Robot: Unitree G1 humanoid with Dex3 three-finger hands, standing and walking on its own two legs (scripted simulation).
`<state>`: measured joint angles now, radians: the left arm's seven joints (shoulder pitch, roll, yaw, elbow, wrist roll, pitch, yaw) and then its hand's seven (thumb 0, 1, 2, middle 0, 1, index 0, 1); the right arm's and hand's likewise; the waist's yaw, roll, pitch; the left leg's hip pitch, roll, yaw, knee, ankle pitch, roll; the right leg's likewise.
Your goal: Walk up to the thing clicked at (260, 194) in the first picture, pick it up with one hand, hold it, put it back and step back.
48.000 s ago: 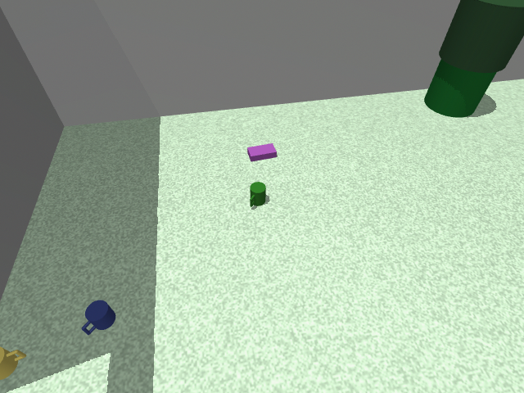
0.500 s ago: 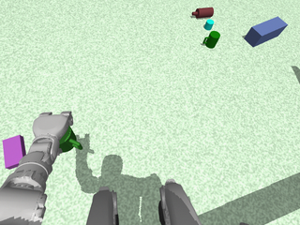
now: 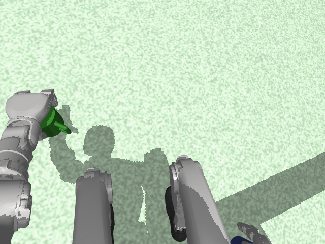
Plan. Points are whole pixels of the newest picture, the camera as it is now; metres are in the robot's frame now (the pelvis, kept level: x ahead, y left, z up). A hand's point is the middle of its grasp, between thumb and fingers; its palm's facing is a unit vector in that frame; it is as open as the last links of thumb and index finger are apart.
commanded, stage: crouch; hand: left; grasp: from above
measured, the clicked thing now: (50, 122) +0.45 +0.24 -0.20
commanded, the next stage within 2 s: lower in 0.84 s
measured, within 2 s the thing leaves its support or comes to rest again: rests again in 1.70 s
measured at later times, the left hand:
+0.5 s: hand (46, 120) +0.47 +0.27 -0.24, palm faces -0.49 -0.04 -0.87, open 10.5 cm
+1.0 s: hand (48, 118) +0.48 +0.27 -0.28, palm faces -0.48 -0.03 -0.88, open 10.5 cm
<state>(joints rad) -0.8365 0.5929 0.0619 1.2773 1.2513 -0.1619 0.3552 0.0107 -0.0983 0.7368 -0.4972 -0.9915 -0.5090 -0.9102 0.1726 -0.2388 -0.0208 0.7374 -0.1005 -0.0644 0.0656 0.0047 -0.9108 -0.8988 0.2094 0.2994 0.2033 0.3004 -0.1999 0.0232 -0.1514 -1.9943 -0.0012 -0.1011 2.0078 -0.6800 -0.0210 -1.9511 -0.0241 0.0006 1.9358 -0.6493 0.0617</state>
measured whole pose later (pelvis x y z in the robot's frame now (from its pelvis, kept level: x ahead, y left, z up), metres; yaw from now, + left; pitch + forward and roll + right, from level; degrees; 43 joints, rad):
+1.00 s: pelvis -0.01 +0.00 -0.10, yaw -4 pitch +36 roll -9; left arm -1.04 0.82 0.12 1.47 1.30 -0.21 0.34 0.01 -0.12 0.74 -0.53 -0.96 -0.55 -0.88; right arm 0.19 -0.27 0.08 0.70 -0.14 -0.04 0.14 0.00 -0.92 -0.90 0.21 0.30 0.20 0.30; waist -0.29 -0.01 -0.02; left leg -2.29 -0.02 -0.15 2.35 -0.69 -0.02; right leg -2.22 0.00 -0.02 2.24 -0.65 0.07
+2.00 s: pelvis -0.01 +0.01 -0.14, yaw -8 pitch +32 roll -13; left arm -1.10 0.98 0.14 1.67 1.35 -0.25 0.49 0.00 -0.11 0.73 -0.56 -0.90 -0.57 -0.82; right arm 0.14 -0.31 0.19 0.67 -0.20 -0.11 0.18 0.00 -0.91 -0.90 0.21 0.30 0.20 0.30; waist -0.36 -0.07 0.09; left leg -2.37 -0.02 -0.22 2.51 -0.72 -0.01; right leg -2.27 0.03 -0.06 2.34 -0.66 0.07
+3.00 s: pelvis -0.01 +0.01 -0.14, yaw -9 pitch +31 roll -15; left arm -1.09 1.01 0.11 1.65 1.32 -0.23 0.48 0.00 -0.43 1.07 -0.12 -1.19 -0.14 -1.16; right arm 0.13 -0.33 0.24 0.64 -0.22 -0.14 0.20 0.00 -0.90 -0.90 0.21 0.30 0.20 0.30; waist -0.37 -0.09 0.11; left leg -2.36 -0.02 -0.25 2.52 -0.72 -0.01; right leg -2.25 0.03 -0.09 2.33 -0.64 0.07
